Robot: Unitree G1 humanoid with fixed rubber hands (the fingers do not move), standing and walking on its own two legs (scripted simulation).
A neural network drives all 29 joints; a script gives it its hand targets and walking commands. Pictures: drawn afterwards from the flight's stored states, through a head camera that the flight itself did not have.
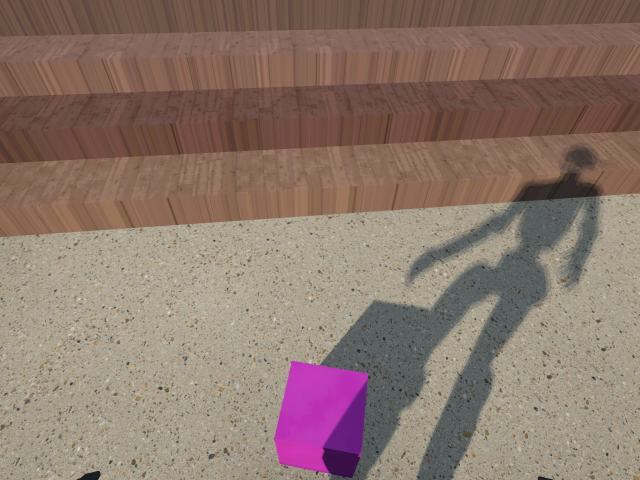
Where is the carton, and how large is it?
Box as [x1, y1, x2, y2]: [274, 361, 367, 477]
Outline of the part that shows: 292,361 274,437 279,462 283,464 351,477 361,452 367,374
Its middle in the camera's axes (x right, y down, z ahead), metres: +0.01 +0.50 +1.08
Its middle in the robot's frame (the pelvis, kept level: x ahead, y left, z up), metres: +0.41 -0.02 -0.66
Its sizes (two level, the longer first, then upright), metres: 0.210 0.200 0.250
